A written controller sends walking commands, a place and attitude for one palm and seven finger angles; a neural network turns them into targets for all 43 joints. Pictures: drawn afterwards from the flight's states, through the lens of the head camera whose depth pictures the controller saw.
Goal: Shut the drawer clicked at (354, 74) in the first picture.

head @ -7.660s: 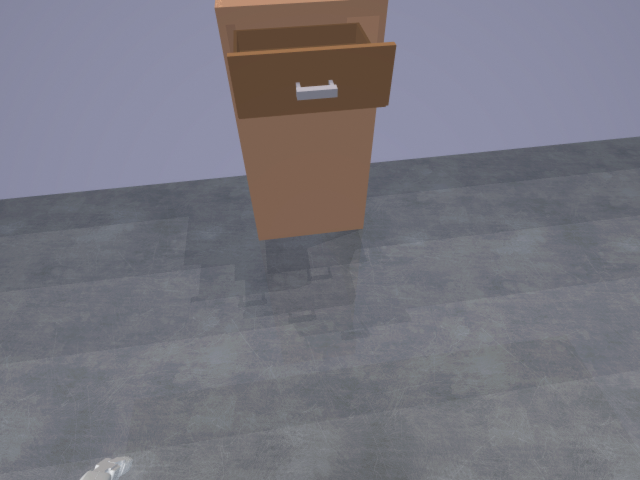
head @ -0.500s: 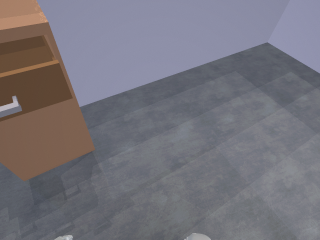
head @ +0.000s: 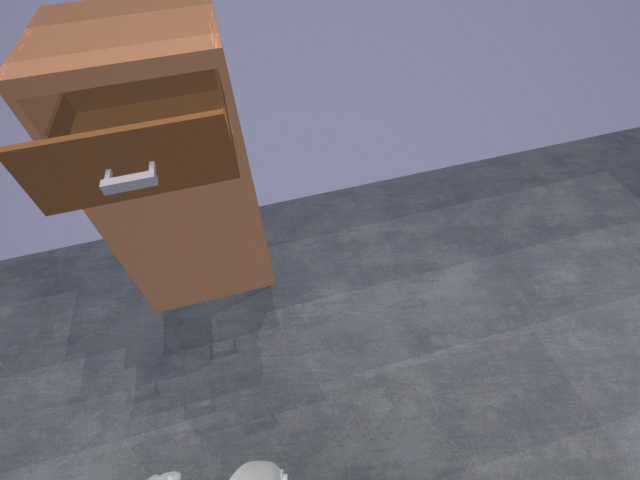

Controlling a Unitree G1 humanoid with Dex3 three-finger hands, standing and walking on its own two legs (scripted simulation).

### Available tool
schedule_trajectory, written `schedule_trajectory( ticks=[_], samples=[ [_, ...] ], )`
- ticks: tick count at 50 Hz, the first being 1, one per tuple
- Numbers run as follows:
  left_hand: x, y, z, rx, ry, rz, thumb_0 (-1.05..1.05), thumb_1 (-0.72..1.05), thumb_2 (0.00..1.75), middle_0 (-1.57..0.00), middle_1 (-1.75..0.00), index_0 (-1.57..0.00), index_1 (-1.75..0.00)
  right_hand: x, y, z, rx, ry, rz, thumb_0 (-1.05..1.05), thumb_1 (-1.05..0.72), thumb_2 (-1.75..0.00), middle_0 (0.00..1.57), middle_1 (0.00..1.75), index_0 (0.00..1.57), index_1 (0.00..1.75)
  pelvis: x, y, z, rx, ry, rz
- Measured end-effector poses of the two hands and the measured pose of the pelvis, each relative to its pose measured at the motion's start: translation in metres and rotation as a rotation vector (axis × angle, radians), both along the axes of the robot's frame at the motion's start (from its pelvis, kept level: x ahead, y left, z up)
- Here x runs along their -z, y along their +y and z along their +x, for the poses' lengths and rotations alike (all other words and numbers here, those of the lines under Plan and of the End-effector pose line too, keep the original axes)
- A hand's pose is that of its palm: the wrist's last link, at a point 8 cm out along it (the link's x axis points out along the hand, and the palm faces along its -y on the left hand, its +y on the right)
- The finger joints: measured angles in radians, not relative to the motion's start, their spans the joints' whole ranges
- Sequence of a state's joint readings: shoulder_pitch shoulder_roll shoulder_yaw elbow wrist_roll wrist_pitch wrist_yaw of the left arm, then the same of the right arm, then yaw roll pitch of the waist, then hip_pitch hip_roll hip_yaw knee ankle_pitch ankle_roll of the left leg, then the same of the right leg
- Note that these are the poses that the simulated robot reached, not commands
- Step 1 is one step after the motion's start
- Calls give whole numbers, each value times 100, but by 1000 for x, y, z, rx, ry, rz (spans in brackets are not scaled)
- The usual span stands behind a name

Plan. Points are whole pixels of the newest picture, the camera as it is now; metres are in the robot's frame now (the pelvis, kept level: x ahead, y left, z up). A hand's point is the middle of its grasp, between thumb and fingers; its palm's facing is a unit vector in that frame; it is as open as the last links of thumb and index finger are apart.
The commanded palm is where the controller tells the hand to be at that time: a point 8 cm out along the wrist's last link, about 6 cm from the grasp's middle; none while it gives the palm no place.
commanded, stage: turn to face it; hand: left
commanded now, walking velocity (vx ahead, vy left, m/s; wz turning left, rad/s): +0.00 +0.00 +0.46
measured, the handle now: (130, 176) +0.65 +0.39 +0.00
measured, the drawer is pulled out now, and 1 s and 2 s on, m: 0.19 0.19 0.19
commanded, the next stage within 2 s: take the last steps up to it in 0.44 s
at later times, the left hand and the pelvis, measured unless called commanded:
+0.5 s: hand out of the picture -0.02 +0.30 -0.18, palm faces +0.25 -0.94 -0.23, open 7.4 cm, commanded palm none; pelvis -0.02 +0.08 +0.00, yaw +11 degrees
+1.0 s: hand out of the picture -0.04 +0.20 -0.16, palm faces +0.31 -0.93 -0.22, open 7.3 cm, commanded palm none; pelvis +0.02 +0.03 +0.01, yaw +15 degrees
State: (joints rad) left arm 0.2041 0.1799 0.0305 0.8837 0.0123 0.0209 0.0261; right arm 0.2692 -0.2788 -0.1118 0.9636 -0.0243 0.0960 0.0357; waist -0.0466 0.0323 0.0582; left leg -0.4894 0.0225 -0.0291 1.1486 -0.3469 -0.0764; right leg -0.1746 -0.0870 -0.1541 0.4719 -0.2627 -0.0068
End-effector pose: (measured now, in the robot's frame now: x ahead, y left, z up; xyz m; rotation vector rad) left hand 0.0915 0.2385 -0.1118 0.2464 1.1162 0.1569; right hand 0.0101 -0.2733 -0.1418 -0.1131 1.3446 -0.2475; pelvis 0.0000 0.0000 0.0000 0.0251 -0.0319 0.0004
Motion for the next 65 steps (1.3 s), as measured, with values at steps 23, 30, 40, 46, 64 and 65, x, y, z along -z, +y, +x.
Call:
schedule_trajectory(
  ticks=[23,30,40,46,64,65],
  samples=[
    [35,103,-135,-303,188,-70,0,91,90,-20,-30,-20,-30,-33,140,118,-358,-220,-31,0,-90,-90,20,30,21,30,-2,78,-20,-176,-3,-61],
    [26,99,-115,-296,104,-62,0,91,90,-20,-30,-20,-30,-20,136,76,-320,-147,-6,0,-92,-90,21,30,21,30,-2,78,-27,-210,-10,-43],
    [16,57,-89,-233,49,-59,0,91,90,-20,-30,-20,-30,9,91,-5,-225,47,36,0,-91,-90,20,30,21,30,3,50,-16,-226,2,-10],
    [17,23,-117,-327,95,-67,0,91,90,-20,-30,-20,-30,11,71,-10,-239,157,64,1,-91,-90,20,30,20,30,-1,32,4,-251,-9,-3],
    [22,-33,-183,-536,541,-260,0,90,90,-20,-30,-20,-30,8,160,219,-425,-70,72,1,-91,-90,20,30,20,30,8,82,100,-280,31,-37],
    [25,-29,-180,-539,557,-271,0,90,90,-20,-30,-20,-30,9,173,238,-439,-104,73,1,-91,-90,20,30,20,30,12,89,108,-278,32,-37]
  ],
)
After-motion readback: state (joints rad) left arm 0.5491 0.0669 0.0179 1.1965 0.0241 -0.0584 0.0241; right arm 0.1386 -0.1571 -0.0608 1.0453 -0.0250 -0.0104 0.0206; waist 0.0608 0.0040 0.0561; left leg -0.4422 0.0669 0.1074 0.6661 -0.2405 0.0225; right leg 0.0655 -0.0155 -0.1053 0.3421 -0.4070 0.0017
